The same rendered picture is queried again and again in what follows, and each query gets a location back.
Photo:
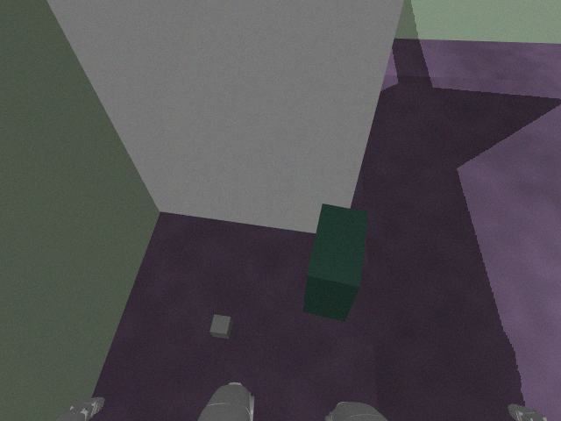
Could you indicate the right robot hand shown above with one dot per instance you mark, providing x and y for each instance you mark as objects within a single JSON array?
[{"x": 521, "y": 413}]

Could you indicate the left robot hand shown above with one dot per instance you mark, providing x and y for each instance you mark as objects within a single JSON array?
[{"x": 83, "y": 410}]

